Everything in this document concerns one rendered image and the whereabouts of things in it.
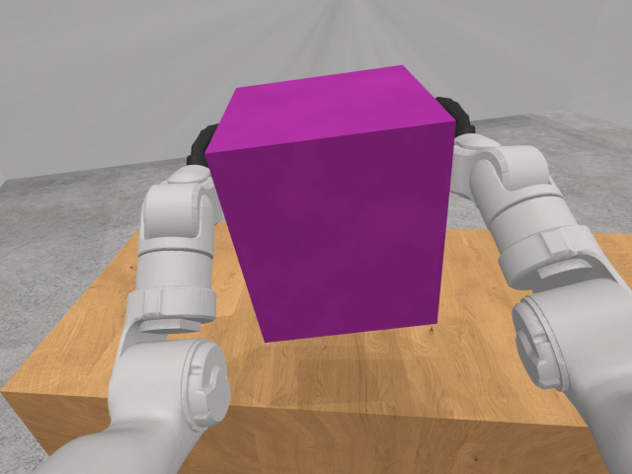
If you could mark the right robot forearm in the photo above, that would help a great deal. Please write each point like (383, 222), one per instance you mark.
(542, 246)

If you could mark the left robot forearm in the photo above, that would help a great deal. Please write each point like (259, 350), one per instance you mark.
(173, 292)

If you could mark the robot left hand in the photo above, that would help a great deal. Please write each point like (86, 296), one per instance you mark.
(199, 147)

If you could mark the pedestal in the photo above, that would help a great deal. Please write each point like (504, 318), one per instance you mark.
(446, 398)

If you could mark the robot right upper arm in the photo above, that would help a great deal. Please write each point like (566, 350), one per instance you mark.
(578, 339)

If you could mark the carton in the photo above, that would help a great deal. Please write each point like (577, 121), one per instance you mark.
(335, 192)

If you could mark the robot left upper arm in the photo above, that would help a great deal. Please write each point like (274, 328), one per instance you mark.
(163, 396)

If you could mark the robot right hand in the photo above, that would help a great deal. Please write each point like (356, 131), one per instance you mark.
(463, 125)

